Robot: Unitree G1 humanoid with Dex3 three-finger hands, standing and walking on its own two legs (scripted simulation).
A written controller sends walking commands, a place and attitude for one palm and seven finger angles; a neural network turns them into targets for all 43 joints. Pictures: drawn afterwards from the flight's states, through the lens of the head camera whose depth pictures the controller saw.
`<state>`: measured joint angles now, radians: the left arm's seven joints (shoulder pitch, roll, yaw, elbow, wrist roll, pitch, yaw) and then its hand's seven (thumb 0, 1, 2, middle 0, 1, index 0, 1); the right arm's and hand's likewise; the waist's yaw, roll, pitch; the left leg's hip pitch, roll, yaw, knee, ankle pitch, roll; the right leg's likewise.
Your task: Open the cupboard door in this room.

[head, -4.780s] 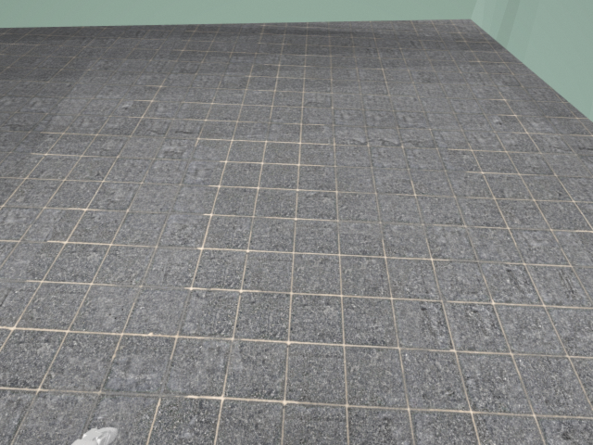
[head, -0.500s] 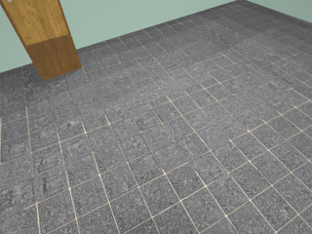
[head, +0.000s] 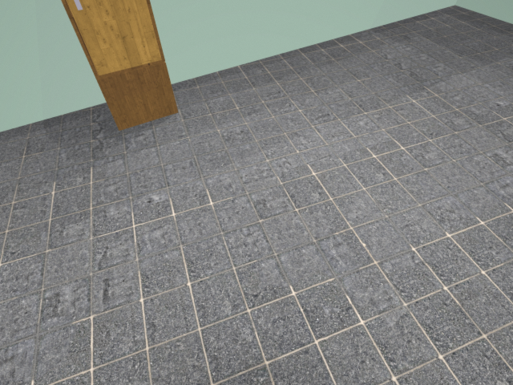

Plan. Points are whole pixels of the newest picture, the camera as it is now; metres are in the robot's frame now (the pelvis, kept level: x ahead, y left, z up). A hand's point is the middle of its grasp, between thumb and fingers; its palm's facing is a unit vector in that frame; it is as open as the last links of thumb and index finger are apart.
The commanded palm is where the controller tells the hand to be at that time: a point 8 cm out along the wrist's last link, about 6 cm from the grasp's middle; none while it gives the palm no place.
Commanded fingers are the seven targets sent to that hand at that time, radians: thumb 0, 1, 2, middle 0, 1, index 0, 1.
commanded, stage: stand and wait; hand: left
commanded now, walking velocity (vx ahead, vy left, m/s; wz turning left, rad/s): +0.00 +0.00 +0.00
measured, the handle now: out of the picture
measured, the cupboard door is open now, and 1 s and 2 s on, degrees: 0 0 0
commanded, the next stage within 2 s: turn or walk to find it in 0.04 s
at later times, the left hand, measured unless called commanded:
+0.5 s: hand out of the picture -0.01 +0.20 -0.16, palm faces +0.22 -0.94 -0.27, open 7.4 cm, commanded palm none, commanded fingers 0.00 0.90 0.90 -0.20 -0.30 -0.20 -0.30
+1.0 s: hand out of the picture -0.12 +0.19 -0.19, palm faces +0.43 -0.88 -0.21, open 7.4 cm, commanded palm none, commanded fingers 0.00 0.90 0.90 -0.20 -0.30 -0.20 -0.30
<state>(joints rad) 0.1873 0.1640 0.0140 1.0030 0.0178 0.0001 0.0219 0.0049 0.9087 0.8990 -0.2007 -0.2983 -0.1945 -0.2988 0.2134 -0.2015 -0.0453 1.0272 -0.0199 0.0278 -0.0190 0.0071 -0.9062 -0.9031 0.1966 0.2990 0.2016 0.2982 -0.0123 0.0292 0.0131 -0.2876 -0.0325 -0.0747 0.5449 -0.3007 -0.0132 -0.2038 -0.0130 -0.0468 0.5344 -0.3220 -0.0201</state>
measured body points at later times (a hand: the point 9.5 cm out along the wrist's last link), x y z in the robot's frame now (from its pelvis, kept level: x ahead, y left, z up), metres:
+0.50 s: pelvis -0.02 -0.01 +0.00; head +0.02 -0.01 +0.45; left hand -0.02 +0.25 -0.14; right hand +0.08 -0.24 -0.16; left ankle -0.01 +0.13 -0.73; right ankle -0.02 -0.13 -0.71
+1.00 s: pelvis -0.06 +0.00 -0.01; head -0.04 +0.04 +0.44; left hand -0.14 +0.24 -0.17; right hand +0.13 -0.19 -0.14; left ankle -0.10 +0.09 -0.74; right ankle -0.02 -0.13 -0.72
